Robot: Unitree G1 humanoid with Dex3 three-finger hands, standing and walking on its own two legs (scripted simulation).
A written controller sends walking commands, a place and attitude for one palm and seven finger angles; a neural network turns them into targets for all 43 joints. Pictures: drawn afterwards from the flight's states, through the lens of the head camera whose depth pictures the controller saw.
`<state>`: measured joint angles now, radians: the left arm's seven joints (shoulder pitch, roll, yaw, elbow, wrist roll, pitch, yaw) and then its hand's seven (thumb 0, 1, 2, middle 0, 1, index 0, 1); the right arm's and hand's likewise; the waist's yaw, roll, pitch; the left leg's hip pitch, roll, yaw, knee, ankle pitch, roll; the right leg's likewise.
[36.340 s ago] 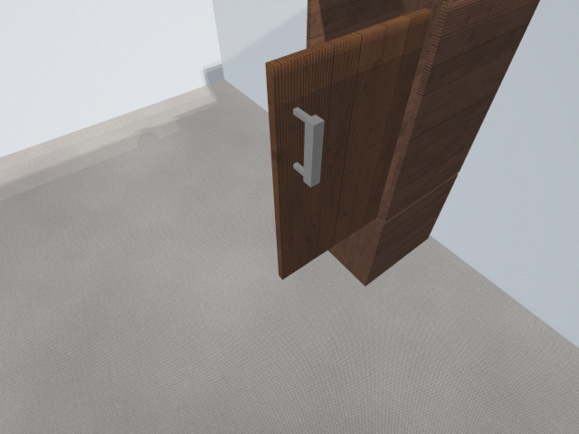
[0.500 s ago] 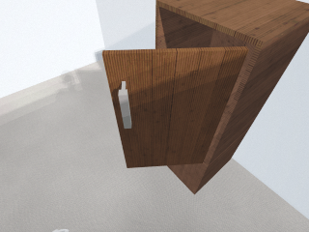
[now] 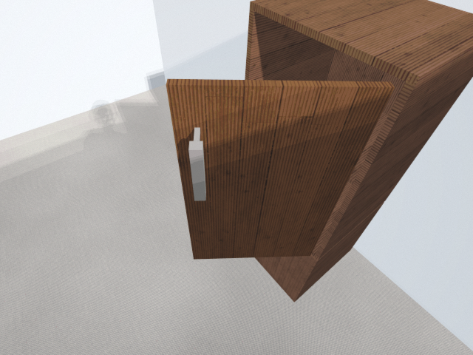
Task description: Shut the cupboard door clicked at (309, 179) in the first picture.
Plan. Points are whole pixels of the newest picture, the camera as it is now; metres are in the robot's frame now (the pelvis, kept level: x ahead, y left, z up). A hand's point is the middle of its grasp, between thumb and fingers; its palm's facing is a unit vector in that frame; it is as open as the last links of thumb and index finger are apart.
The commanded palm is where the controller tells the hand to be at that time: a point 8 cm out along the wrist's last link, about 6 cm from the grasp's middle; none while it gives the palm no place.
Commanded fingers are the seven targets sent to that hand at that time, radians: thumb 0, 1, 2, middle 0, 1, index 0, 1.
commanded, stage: shuffle to correct the standing spot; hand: left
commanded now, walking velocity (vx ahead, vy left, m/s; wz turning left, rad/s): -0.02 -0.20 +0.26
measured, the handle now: (198, 165) +0.42 +0.11 +0.09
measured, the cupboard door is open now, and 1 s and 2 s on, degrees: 54 54 54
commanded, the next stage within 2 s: come to a stop and stand still in 1.02 s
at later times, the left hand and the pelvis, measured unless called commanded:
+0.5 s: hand out of the picture -0.02 +0.15 -0.19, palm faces +0.08 -0.98 -0.20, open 7.3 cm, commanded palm none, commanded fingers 0.00 0.90 0.90 -0.20 -0.30 -0.20 -0.30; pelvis +0.00 -0.03 -0.01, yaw +4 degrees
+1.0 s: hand out of the picture +0.01 +0.11 -0.18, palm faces +0.11 -0.97 -0.20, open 7.4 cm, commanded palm none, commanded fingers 0.00 0.90 0.90 -0.20 -0.30 -0.20 -0.30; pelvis -0.04 -0.10 -0.01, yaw +6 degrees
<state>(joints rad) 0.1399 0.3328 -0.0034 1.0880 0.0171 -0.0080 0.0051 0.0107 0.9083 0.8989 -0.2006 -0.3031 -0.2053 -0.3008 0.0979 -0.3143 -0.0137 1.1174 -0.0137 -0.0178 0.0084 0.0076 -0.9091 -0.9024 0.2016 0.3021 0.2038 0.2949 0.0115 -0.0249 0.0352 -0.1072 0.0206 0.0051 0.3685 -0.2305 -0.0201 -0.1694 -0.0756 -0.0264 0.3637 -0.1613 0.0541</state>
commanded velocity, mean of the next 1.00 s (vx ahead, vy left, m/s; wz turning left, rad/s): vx -0.01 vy -0.20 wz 0.10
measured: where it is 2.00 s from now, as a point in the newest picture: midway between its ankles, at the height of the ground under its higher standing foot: outside the picture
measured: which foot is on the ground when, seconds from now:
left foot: down 0.00-1.00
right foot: down 0.00-0.68, up 0.70-1.00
